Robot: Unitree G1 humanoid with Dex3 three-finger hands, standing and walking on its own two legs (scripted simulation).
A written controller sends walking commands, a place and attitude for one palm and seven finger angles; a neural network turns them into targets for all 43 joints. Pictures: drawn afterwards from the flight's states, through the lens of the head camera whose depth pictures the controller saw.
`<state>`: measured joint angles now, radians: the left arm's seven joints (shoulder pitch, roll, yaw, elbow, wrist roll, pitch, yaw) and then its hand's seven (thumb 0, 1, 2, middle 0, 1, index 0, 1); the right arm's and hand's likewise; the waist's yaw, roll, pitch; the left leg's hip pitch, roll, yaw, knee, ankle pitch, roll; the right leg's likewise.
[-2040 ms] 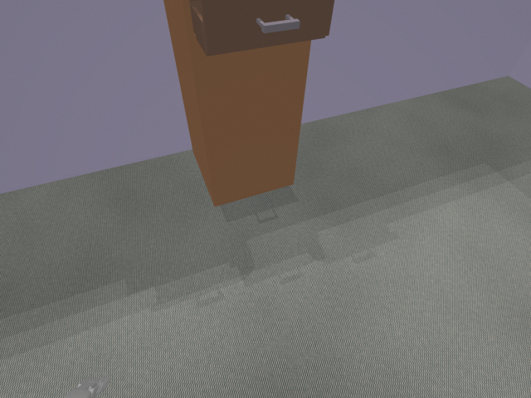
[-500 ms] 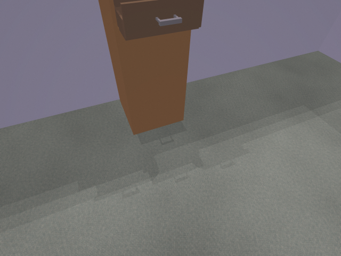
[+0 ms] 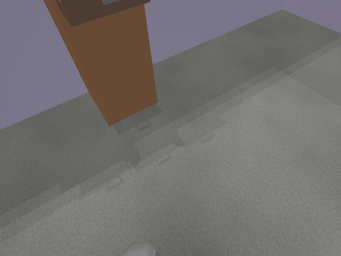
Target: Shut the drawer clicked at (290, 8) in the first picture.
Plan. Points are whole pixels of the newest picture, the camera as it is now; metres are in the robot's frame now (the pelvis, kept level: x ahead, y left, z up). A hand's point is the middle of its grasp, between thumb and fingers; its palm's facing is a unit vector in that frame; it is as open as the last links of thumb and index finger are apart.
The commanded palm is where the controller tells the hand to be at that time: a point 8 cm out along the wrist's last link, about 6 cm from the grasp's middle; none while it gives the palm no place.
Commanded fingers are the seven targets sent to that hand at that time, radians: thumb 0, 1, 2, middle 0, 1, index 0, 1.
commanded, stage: walk to a spot facing it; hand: left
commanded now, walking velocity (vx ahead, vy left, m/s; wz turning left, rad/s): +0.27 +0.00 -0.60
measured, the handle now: out of the picture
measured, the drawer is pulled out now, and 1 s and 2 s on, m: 0.15 0.15 0.15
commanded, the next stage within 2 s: turn to face it in 1.86 s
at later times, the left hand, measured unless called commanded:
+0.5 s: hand (84, 251) +0.14 +0.26 -0.17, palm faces -0.18 -0.96 -0.20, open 7.4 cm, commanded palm none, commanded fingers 0.00 0.90 0.90 -0.20 -0.30 -0.20 -0.30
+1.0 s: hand (176, 154) +0.46 +0.04 -0.19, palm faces -0.61 -0.78 -0.11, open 7.3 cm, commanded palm none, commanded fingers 0.00 0.90 0.90 -0.20 -0.30 -0.20 -0.30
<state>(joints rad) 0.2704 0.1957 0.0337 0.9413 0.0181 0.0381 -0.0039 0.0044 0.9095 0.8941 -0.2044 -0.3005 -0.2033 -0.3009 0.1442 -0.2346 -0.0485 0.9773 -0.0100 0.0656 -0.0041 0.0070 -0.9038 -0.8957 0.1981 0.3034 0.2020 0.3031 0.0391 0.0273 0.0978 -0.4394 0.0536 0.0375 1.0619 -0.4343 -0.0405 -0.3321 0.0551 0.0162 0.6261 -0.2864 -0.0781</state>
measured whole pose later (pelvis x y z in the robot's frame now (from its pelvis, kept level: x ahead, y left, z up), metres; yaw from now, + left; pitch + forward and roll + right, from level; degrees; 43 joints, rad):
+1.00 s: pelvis +0.26 -0.02 -0.02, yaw -35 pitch +1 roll -1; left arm 0.09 0.19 0.05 0.92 0.02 -0.03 -0.04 0.00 0.91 0.89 -0.20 -0.30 -0.20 -0.30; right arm 0.56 -0.12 -0.01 1.12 0.00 -0.03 -0.02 0.01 -0.90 -0.90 0.20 0.30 0.20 0.30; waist -0.04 -0.04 0.11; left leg -0.07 0.12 0.26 1.00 -0.51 -0.03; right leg -0.44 0.06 -0.19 0.67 -0.25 -0.14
